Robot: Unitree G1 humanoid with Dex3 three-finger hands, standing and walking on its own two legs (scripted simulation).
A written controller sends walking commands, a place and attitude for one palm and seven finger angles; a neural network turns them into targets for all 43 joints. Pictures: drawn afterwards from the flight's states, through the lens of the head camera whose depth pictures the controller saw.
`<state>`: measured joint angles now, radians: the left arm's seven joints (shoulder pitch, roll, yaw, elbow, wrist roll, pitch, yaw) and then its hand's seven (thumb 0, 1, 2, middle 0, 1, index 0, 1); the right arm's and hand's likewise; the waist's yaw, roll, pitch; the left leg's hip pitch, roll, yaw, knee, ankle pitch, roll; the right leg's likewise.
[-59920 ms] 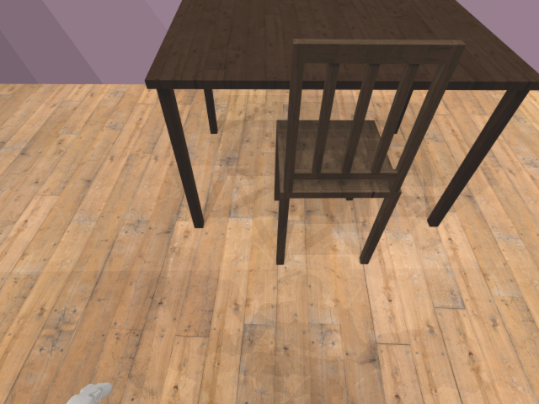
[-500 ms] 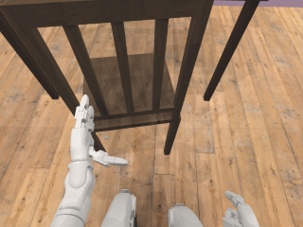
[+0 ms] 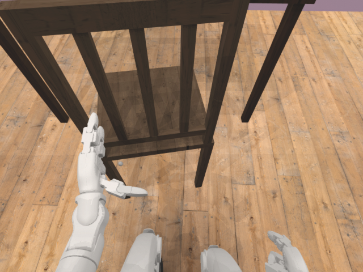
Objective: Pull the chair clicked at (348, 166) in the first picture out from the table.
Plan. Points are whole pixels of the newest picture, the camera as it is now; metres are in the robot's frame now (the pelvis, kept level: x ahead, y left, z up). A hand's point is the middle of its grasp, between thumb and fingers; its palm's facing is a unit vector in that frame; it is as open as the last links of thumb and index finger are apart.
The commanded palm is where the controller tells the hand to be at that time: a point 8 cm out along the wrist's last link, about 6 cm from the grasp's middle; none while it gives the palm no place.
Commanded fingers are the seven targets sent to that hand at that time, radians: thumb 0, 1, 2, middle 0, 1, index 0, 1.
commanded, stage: aim the fingers beside a spindle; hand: left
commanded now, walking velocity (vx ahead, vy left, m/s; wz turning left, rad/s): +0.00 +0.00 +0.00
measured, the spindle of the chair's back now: (147, 94) +0.50 +0.10 +0.07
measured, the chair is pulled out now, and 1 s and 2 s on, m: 0.25 0.25 0.25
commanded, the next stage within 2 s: push the fingers through the gap in 0.22 s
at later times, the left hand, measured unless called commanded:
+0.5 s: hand (121, 157) +0.35 +0.15 +0.02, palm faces +0.16 -0.99 -0.03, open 16.9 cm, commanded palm +0.33 +0.20 +0.02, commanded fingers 0.00 -0.50 0.30 -0.06 -0.08 -0.06 -0.08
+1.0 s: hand (120, 138) +0.40 +0.16 +0.03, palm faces +0.20 -0.98 -0.04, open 16.9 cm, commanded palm +0.37 +0.21 +0.02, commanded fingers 0.00 -0.50 0.30 -0.06 -0.08 -0.06 -0.08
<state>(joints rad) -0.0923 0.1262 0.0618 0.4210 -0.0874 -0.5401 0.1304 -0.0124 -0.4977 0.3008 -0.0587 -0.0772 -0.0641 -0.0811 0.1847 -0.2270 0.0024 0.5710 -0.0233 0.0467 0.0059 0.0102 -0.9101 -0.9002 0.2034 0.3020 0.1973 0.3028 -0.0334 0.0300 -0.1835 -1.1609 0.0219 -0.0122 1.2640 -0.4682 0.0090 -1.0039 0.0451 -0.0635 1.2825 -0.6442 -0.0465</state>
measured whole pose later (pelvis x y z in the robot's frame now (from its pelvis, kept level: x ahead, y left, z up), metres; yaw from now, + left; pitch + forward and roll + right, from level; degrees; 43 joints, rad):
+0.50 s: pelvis +0.00 +0.01 +0.00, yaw +0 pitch +22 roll -2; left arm -0.15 0.12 0.05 0.45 -0.08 -0.51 0.16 -0.01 -0.50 0.30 -0.06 -0.08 -0.06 -0.08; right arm 0.19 -0.23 0.01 0.57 -0.03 0.06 0.01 0.01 -0.91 -0.90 0.20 0.30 0.20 0.30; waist -0.04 0.04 -0.18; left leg -1.17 0.02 -0.01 1.26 -0.47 0.02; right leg -1.01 0.04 -0.06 1.27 -0.64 -0.03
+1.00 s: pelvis +0.00 +0.01 +0.00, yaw -1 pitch +22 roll -2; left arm -0.35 0.17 0.16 0.65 -0.08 -0.52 0.15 -0.01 -0.50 0.30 -0.06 -0.08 -0.06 -0.08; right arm 0.21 -0.23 0.01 0.60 -0.03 0.07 0.01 0.01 -0.91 -0.90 0.20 0.30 0.20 0.30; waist -0.07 0.03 -0.18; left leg -1.20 0.03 -0.01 1.27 -0.47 0.02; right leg -1.04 0.05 -0.06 1.28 -0.64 -0.04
